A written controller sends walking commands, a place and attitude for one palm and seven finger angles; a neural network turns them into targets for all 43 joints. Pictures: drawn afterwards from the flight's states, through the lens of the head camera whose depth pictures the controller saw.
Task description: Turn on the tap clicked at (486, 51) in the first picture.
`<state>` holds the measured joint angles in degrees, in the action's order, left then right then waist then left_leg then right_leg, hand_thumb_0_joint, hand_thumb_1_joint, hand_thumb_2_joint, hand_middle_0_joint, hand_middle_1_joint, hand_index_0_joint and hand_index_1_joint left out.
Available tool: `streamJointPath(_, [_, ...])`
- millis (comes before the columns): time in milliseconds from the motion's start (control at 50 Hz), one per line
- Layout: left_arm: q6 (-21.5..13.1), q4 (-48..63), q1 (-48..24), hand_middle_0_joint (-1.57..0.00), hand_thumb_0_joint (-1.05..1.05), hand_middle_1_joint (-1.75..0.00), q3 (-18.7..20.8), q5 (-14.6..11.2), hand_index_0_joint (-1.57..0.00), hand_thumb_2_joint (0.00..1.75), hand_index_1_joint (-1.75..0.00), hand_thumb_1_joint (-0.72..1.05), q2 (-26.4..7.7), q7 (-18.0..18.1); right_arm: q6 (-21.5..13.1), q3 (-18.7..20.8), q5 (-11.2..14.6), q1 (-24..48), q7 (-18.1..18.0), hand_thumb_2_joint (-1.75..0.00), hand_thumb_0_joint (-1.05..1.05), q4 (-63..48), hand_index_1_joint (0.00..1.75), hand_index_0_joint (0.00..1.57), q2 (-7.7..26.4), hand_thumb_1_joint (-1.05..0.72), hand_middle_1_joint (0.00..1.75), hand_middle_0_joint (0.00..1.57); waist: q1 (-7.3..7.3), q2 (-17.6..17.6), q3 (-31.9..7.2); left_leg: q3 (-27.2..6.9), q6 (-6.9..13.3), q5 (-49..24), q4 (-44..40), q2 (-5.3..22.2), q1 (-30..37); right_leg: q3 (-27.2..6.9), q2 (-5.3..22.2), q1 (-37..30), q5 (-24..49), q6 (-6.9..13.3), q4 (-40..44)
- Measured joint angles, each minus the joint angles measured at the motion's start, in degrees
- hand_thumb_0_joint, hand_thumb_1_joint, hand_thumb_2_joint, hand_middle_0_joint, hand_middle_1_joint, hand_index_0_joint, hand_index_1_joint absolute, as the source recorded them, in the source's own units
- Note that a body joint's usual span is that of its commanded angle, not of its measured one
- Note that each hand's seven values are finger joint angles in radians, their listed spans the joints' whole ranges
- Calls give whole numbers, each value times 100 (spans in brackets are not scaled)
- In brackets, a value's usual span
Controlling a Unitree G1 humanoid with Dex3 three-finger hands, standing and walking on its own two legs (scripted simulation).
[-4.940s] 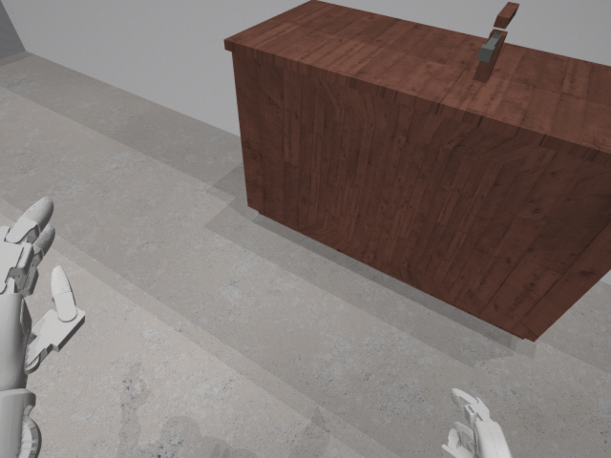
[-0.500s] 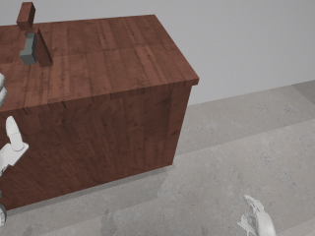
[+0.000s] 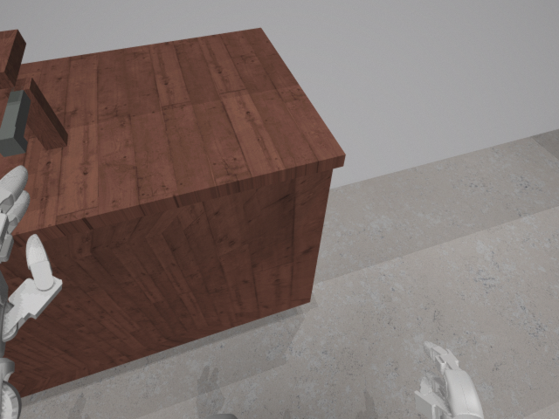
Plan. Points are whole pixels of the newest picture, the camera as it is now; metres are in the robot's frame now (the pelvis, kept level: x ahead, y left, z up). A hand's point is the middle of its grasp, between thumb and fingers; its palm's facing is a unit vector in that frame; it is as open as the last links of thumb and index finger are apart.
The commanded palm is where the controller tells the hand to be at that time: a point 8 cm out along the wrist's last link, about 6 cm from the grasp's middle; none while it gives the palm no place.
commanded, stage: come to a stop and stand still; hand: left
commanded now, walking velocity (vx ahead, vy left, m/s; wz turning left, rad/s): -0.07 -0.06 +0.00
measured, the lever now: (9, 142) +0.44 +0.39 +0.16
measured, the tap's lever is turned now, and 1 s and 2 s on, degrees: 0 0 0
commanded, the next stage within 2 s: look again from close up in 0.68 s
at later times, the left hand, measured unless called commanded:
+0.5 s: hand (40, 343) +0.17 +0.22 +0.17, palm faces +0.36 -0.85 -0.39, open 7.4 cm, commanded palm +0.12 +0.27 +0.18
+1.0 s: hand out of the picture +0.19 +0.26 +0.18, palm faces +0.31 -0.87 -0.38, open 7.4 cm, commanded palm +0.13 +0.30 +0.18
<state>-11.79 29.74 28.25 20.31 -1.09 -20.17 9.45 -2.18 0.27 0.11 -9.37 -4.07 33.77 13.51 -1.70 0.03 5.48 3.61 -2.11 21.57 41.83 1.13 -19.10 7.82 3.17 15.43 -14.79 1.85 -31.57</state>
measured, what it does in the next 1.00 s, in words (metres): steps on the spot: left foot, then right foot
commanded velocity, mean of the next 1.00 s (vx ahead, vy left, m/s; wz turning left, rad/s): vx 0.00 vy -0.03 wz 0.00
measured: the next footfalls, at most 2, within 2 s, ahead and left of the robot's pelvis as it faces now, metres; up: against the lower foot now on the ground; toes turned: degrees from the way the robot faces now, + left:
left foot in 0.04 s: +0.06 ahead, +0.11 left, +0.00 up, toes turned -3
right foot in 0.34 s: +0.01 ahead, -0.11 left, +0.00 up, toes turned -3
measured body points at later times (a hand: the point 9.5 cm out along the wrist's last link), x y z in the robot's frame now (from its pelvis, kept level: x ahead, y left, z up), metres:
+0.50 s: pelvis -0.05 -0.01 +0.00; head -0.05 -0.02 +0.45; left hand +0.14 +0.26 +0.19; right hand +0.11 -0.23 -0.10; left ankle +0.02 +0.12 -0.73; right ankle -0.03 -0.11 -0.73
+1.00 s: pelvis -0.05 +0.03 +0.01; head -0.03 +0.05 +0.45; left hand +0.17 +0.31 +0.20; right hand +0.10 -0.21 -0.07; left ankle +0.01 +0.11 -0.73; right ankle -0.03 -0.10 -0.73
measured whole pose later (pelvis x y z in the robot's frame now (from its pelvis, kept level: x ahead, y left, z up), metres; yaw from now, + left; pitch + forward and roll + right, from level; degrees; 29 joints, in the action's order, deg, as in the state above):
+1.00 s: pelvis -0.05 +0.03 +0.01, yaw -4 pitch -1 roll -1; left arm -16.5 23.3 22.4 21.2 -3.1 -22.7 4.9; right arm -10.0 -0.8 0.9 -14.2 -1.0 34.4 11.7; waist 0.6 1.3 2.4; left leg 1.7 2.7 9.0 25.8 -1.5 -16.0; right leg 0.0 0.4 12.6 -12.8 -0.5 -25.7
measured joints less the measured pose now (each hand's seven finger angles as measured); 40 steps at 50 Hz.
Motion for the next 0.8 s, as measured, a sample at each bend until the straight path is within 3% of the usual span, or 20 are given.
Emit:
streamJointPath(40, [-14,246,95,-21,1,-31,12,-10,-22,90,-30,89,-71,23,19,60,-9,-22,-23,-89,2,-119,30,20,81,-91,30,20,-4,0,-9,-33,13,-674,-752,47,251,24,-44,32,-48,-50,-101])
streamJointPath(100, [-37,333,46,-21,1,-31,65,-46,-22,90,-30,89,-246,28,41,138,13,-42,-72,-90,2,-123,30,20,-2,-91,30,20,132,208,-52,103,276,-664,-974,-18,399,-148,-7,117,-297,-161,-341])
streamJointPath(140, [-67,195,-41,-21,1,-31,109,-48,-22,90,-30,89,-297,8,-26,115,-25,-102,-52,-90,2,-130,30,20,-108,-91,30,20,170,239,-142,107,335,-713,-1106,-13,404,-354,-116,248,-872,-210,-795])
streamJointPath(180, [-51,69,-170,-21,1,-31,98,-43,-22,90,-30,89,-266,0,-148,61,-29,-164,19,-90,2,-119,30,20,-204,-91,29,20,191,176,-190,39,342,-843,-1269,34,426,-440,-232,236,-960,-232,-970])
streamJointPath(280, [60,-9,-225,-20,1,-31,1,-83,-21,90,-30,89,-103,-23,-326,-166,-41,-214,197,-90,1,-70,30,20,-451,-91,30,20,222,65,-296,8,277,-1074,-1497,132,413,-479,-331,-147,-781,-291,-293])
streamJointPath(340, [118,-84,-201,-20,1,-31,-49,-87,-21,90,-30,89,-97,-53,-335,-287,-39,-187,220,-89,1,-49,30,20,-552,-91,30,21,228,33,-314,43,216,-1111,-1404,156,295,-473,-332,-466,-198,-268,461])
streamJointPath(400, [185,-246,-238,-20,1,-31,-171,-87,-21,90,-30,89,-9,-103,-260,-325,-26,-162,211,-89,1,27,30,20,-507,-90,30,21,180,-209,-279,-60,137,-1120,-1297,296,216,-377,-484,-481,178,-49,568])
streamJointPath(480, [285,-274,-64,-21,1,-31,-255,-162,-21,90,-30,89,86,-134,-130,-272,-10,-280,174,-89,1,110,30,21,-343,-90,30,21,173,-301,-412,-234,112,-731,-1062,237,51,-391,-534,-345,128,53,465])
streamJointPath(560, [284,-305,-62,-21,1,-31,-269,-178,-22,90,-30,89,86,-117,-64,-150,5,-402,60,-89,2,250,30,20,-129,-90,30,21,153,-320,-427,-346,126,-1172,-1123,208,117,-391,-565,-340,85,45,317])
streamJointPath(640, [231,-480,-151,-21,1,-31,-227,-143,-22,90,-30,89,66,-105,-27,-44,22,-534,-28,-89,2,304,30,20,7,-91,30,21,114,-263,-486,-338,136,-1133,-1143,191,156,-401,-549,-375,93,14,340])
streamJointPath(760, [175,-574,-171,-21,1,-31,-178,-103,-21,90,-30,89,35,-82,-119,7,20,-585,-36,-90,2,246,30,20,29,-91,30,20,40,-173,-436,-309,161,-1251,-1261,169,142,-438,-532,-354,194,-28,464])
streamJointPath(780, [170,-554,-155,-21,1,-31,-178,-100,-21,90,-30,89,29,-82,-141,4,20,-583,-30,-90,2,232,30,20,11,-91,30,20,39,-155,-420,-294,167,-1251,-1284,163,146,-452,-525,-352,206,-38,484])
streamJointPath(800, [182,-597,-426,-21,1,-31,-108,76,-22,90,-30,89,-156,-239,-234,52,-24,-653,-38,-90,2,193,30,20,-24,-91,30,20,154,-143,-347,-298,208,-1188,-1221,186,101,-439,-545,-364,246,-50,535])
